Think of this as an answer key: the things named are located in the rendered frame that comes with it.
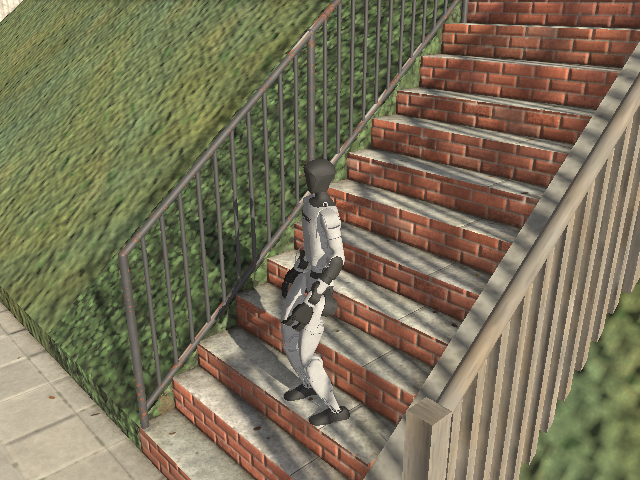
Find left robot forearm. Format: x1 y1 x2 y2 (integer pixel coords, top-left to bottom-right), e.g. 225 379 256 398
303 256 343 308

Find robot right hand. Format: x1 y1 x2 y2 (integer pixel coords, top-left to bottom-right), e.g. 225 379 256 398
281 267 303 298

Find robot right shin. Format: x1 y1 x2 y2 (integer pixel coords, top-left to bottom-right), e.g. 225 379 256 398
280 341 312 389

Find robot left hand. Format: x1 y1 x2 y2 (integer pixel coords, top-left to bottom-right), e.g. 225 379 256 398
281 302 314 332

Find left robot upper arm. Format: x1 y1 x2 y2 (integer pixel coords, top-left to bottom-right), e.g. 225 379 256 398
319 208 345 266

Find robot left foot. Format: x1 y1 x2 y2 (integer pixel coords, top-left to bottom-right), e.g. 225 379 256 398
309 406 350 426

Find right robot forearm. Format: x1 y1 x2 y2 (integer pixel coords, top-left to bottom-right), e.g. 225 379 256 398
294 249 309 272

